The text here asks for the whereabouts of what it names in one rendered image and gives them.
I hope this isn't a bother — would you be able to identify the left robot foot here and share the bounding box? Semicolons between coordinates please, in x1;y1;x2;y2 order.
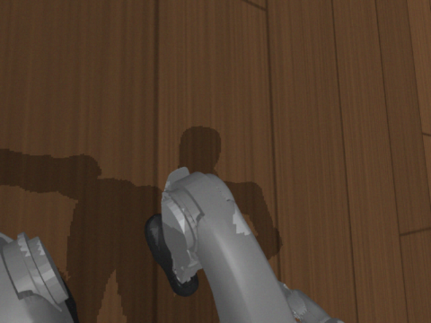
61;277;79;323

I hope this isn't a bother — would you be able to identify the right robot hand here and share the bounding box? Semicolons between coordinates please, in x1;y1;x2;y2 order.
278;281;331;323

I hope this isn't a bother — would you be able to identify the right robot foot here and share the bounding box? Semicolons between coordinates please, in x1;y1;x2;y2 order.
144;213;199;297

